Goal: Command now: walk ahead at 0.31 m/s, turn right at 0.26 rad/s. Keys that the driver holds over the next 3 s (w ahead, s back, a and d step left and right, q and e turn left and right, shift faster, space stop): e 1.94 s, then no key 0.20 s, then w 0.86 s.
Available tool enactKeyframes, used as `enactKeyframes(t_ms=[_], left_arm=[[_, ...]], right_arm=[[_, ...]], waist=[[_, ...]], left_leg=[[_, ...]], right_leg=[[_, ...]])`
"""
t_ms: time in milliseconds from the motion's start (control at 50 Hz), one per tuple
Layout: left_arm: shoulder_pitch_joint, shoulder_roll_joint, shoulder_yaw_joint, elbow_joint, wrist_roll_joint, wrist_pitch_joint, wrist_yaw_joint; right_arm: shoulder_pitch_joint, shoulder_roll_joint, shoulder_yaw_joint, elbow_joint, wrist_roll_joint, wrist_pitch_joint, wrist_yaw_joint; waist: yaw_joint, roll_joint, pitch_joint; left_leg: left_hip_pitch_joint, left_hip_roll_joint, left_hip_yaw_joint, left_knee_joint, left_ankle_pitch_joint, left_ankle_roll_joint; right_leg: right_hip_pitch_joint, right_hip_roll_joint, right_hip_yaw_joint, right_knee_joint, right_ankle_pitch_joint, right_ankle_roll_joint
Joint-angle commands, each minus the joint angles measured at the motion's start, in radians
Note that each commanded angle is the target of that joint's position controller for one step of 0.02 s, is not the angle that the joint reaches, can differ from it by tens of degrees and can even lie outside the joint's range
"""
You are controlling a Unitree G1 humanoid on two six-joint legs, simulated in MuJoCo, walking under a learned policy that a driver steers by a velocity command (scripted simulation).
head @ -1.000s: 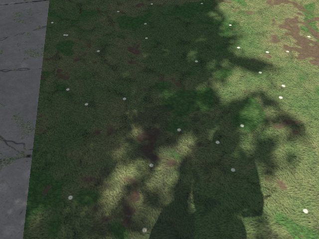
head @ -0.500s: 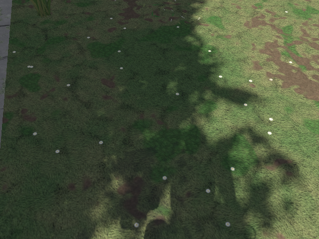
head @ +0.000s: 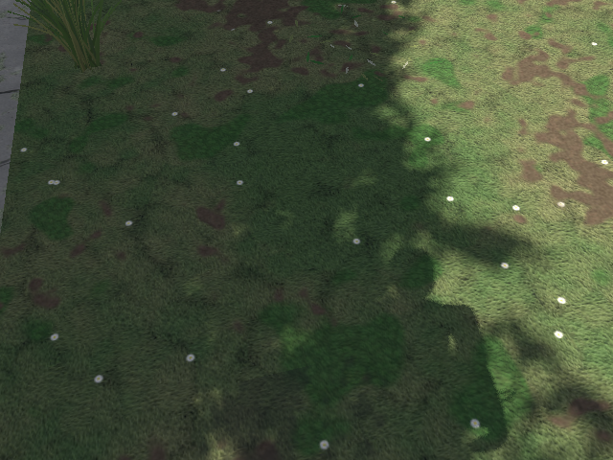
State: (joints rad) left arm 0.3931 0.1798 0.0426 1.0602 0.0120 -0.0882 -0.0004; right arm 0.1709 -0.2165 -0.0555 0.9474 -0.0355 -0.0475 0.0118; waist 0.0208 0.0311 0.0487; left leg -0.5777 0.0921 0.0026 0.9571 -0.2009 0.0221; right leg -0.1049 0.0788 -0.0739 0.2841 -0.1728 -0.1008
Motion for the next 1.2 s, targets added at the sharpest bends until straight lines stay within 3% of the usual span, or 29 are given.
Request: enactKeyframes(t_ms=[20, 140, 180, 200, 220, 240, 260, 280, 300, 320, 360, 400, 480, 560, 620, 640, 660, 680, 700, 720, 740, 760, 800, 840, 1000, 1100, 1160, 1180, 1200], left_arm=[[0.0, 0.127, 0.014, -0.05, 0.001, -0.008, 0.003], [0.043, 0.145, 0.026, -0.064, 0.01, 0.028, 0.017], [0.0, 0.156, 0.037, -0.083, 0.011, 0.037, 0.024], [-0.032, 0.16, 0.042, -0.095, 0.0, 0.039, 0.024], [-0.027, 0.123, 0.035, -0.128, -0.018, 0.034, 0.022], [0.096, 0.043, 0.025, -0.137, -0.029, 0.04, 0.032], [0.162, 0.108, 0.043, -0.12, -0.018, 0.066, 0.043], [0.1, 0.143, 0.055, -0.112, 0.005, 0.085, 0.038], [0.018, 0.134, 0.058, -0.129, 0.017, 0.094, 0.025], [-0.02, 0.124, 0.061, -0.145, 0.019, 0.105, 0.015], [-0.018, 0.107, 0.059, -0.152, 0.022, 0.13, 0.004], [-0.023, 0.106, 0.059, -0.165, 0.016, 0.145, 0.004], [-0.113, 0.113, 0.05, -0.219, 0.016, 0.171, -0.01], [-0.171, 0.128, 0.04, -0.273, 0.006, 0.174, -0.034], [-0.145, 0.139, 0.041, -0.292, 0.001, 0.164, -0.041], [-0.102, 0.141, 0.042, -0.284, 0.001, 0.157, -0.039], [-0.075, 0.162, 0.047, -0.276, 0.004, 0.146, -0.034], [-0.085, 0.249, 0.061, -0.298, 0.012, 0.133, -0.02], [-0.086, 0.37, 0.091, -0.32, 0.016, 0.131, -0.008], [-0.087, 0.313, 0.083, -0.304, 0.02, 0.129, 0.006], [-0.149, 0.273, 0.069, -0.313, 0.013, 0.126, 0.012], [-0.207, 0.257, 0.064, -0.331, 0.013, 0.125, 0.01], [-0.222, 0.222, 0.055, -0.353, -0.001, 0.116, 0.007], [-0.176, 0.225, 0.057, -0.348, -0.009, 0.108, 0.002], [-0.089, 0.265, 0.072, -0.351, 0.003, 0.112, 0.007], [-0.134, 0.282, 0.08, -0.369, 0.008, 0.12, -0.006], [-0.202, 0.278, 0.081, -0.38, -0.003, 0.127, -0.011], [-0.221, 0.26, 0.076, -0.387, -0.013, 0.127, -0.008], [-0.178, 0.192, 0.06, -0.396, -0.016, 0.123, -0.005]], right_arm=[[0.013, -0.011, 0.007, -0.042, 0.013, 0.004, -0.008], [-0.069, -0.056, 0.007, -0.085, 0.028, 0.001, -0.038], [0.01, -0.08, -0.002, -0.066, 0.03, -0.013, -0.046], [0.083, -0.09, -0.008, -0.047, 0.023, -0.025, -0.052], [0.166, -0.157, -0.025, -0.04, 0.005, -0.042, -0.06], [0.18, -0.223, -0.034, -0.069, 0.005, -0.038, -0.056], [0.165, -0.217, -0.038, -0.084, 0.035, -0.016, -0.05], [0.099, -0.14, -0.019, -0.113, 0.035, -0.003, -0.05], [0.028, -0.089, -0.003, -0.127, 0.03, 0.005, -0.057], [-0.002, -0.078, 0.003, -0.134, 0.019, 0.012, -0.064], [0.003, -0.089, 0.001, -0.131, 0.012, 0.016, -0.074], [0.023, -0.101, -0.002, -0.129, 0.01, 0.011, -0.072], [0.018, -0.132, -0.012, -0.139, 0.005, 0.019, -0.065], [0.009, -0.179, -0.027, -0.153, -0.001, 0.038, -0.05], [0.009, -0.212, -0.041, -0.156, 0.005, 0.052, -0.043], [0.009, -0.215, -0.044, -0.156, 0.009, 0.059, -0.041], [0.047, -0.197, -0.047, -0.141, 0.006, 0.07, -0.034], [0.097, -0.119, -0.033, -0.152, 0.004, 0.083, -0.023], [-0.013, -0.116, -0.026, -0.218, 0.008, 0.095, -0.043], [-0.059, -0.132, -0.026, -0.226, 0.015, 0.101, -0.045], [-0.029, -0.127, -0.027, -0.215, 0.026, 0.098, -0.04], [0.005, -0.137, -0.031, -0.195, 0.024, 0.089, -0.035], [0.05, -0.156, -0.04, -0.17, 0.001, 0.081, -0.025], [0.036, -0.144, -0.038, -0.184, 0.009, 0.084, -0.022], [-0.038, -0.137, -0.023, -0.247, 0.022, 0.089, -0.038], [-0.019, -0.142, -0.014, -0.275, 0.035, 0.077, -0.044], [0.064, -0.135, -0.008, -0.267, 0.039, 0.065, -0.054], [0.103, -0.151, -0.012, -0.259, 0.031, 0.057, -0.062], [0.098, -0.233, -0.026, -0.27, 0.016, 0.054, -0.072]], waist=[[-0.039, -0.101, 0.007], [0.004, -0.146, -0.039], [-0.028, -0.142, -0.044], [-0.07, -0.108, -0.058], [-0.08, 0.001, -0.151], [-0.023, 0.196, -0.262], [-0.027, 0.215, -0.351], [-0.008, 0.077, -0.259], [-0.004, 0.036, -0.153], [0.008, 0.057, -0.102], [0.018, 0.096, -0.087], [0.022, 0.079, -0.112], [0.003, 0.108, -0.106], [-0.017, 0.116, -0.114], [-0.007, 0.103, -0.117], [0.014, 0.074, -0.112], [0.02, -0.018, -0.083], [-0.002, -0.293, -0.045], [0.033, -0.326, 0.042], [0.018, -0.193, 0.054], [-0.026, -0.175, 0.043], [-0.05, -0.163, 0.02], [-0.05, -0.154, -0.062], [-0.036, -0.114, -0.094], [0.021, -0.146, -0.084], [0.007, -0.154, -0.103], [-0.051, -0.148, -0.106], [-0.072, -0.121, -0.104], [-0.041, 0.059, -0.111]], left_leg=[[0.061, -0.043, 0.048, -0.136, 0.081, -0.031], [0.105, -0.096, 0.014, -0.301, 0.076, -0.011], [0.205, -0.105, -0.009, -0.422, 0.064, 0.007], [0.321, -0.1, -0.004, -0.554, 0.179, 0.018], [0.528, 0.058, -0.119, -0.554, 0.495, 0.055], [0.734, 0.35, -0.343, -0.474, 1.046, 0.161], [0.69, 0.41, -0.444, -0.514, 0.944, 0.266], [0.587, 0.343, -0.381, -0.57, 0.682, 0.258], [0.476, 0.27, -0.278, -0.616, 0.495, 0.223], [0.413, 0.223, -0.207, -0.65, 0.407, 0.198], [0.343, 0.173, -0.105, -0.671, 0.389, 0.193], [0.349, 0.179, -0.068, -0.673, 0.377, 0.206], [0.337, 0.202, -0.031, -0.712, 0.12, 0.208], [0.305, 0.228, 0.008, -0.709, -0.011, 0.19], [0.29, 0.246, 0.035, -0.663, -0.058, 0.145], [0.244, 0.237, 0.071, -0.608, -0.06, 0.102], [0.177, 0.199, 0.129, -0.487, -0.115, 0.035], [0.0, 0.065, 0.237, -0.197, -0.346, -0.053], [-0.096, -0.065, 0.106, -0.072, -0.424, -0.078], [-0.05, -0.035, 0.013, 0.033, -0.331, -0.071], [-0.037, -0.038, -0.009, 0.046, -0.238, -0.06], [-0.031, -0.047, -0.016, 0.059, -0.169, -0.051], [-0.021, -0.062, -0.012, 0.124, -0.127, -0.047], [-0.033, -0.065, -0.022, 0.13, -0.129, -0.057], [0.001, -0.092, -0.05, -0.088, -0.209, -0.062], [0.162, -0.137, -0.053, -0.227, -0.23, -0.033], [0.355, -0.159, -0.046, -0.478, -0.129, -0.013], [0.467, -0.117, -0.071, -0.622, -0.044, -0.003], [0.559, 0.101, -0.273, -0.732, -0.114, 0.045]], right_leg=[[-0.068, -0.221, 0.132, -0.032, 0.743, -0.101], [0.044, -0.233, 0.225, 0.11, 0.726, -0.092], [0.037, -0.227, 0.276, 0.19, 0.642, -0.064], [0.001, -0.19, 0.266, 0.289, 0.573, -0.035], [-0.109, -0.124, 0.229, 0.48, 0.358, 0.001], [-0.305, 0.032, 0.113, 0.744, -0.409, 0.028], [-0.358, 0.035, 0.095, 0.908, -0.547, 0.037], [-0.382, -0.016, 0.124, 0.972, -0.461, 0.046], [-0.399, -0.045, 0.123, 0.952, -0.383, 0.062], [-0.401, -0.067, 0.121, 0.929, -0.337, 0.082], [-0.363, -0.064, 0.093, 0.923, -0.278, 0.11], [-0.356, -0.061, 0.084, 0.888, -0.268, 0.121], [-0.35, -0.093, 0.061, 0.731, -0.242, 0.118], [-0.239, -0.094, 0.013, 0.554, -0.26, 0.092], [-0.138, -0.084, -0.016, 0.389, -0.232, 0.054], [-0.056, -0.071, -0.017, 0.276, -0.175, 0.035], [-0.001, -0.091, 0.072, 0.126, -0.135, 0.015], [0.024, -0.336, 0.43, -0.063, -0.148, -0.038], [-0.159, -0.483, 0.634, -0.106, 0.002, -0.161], [-0.179, -0.412, 0.518, -0.074, 0.051, -0.161], [-0.186, -0.34, 0.429, -0.051, 0.052, -0.13], [-0.152, -0.28, 0.374, -0.037, 0.073, -0.103], [-0.065, -0.244, 0.336, 0.006, 0.258, -0.106], [-0.001, -0.25, 0.353, 0.027, 0.322, -0.117], [0.05, -0.263, 0.493, 0.058, 0.275, -0.159], [-0.029, -0.233, 0.568, 0.09, 0.334, -0.135], [-0.113, -0.175, 0.588, 0.123, 0.278, -0.065], [-0.194, -0.128, 0.564, 0.16, 0.152, -0.012], [-0.315, -0.027, 0.437, 0.322, -0.149, 0.053]])
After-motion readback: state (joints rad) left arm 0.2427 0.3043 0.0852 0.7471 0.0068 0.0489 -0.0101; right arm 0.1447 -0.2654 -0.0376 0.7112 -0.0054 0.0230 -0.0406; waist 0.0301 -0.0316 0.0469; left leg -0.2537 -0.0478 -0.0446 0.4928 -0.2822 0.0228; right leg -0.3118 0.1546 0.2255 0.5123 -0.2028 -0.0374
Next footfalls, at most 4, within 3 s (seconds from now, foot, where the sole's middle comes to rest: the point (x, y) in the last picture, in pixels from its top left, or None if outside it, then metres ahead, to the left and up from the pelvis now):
0.22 left None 0.24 0.10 -0.78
0.66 right None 0.08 -0.08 -0.78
1.20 left None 0.17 0.08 -0.78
1.64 right None -0.01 -0.04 -0.78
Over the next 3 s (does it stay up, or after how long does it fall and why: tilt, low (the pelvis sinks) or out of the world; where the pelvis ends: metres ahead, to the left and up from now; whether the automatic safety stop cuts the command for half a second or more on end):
stays up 0.10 -0.26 0.00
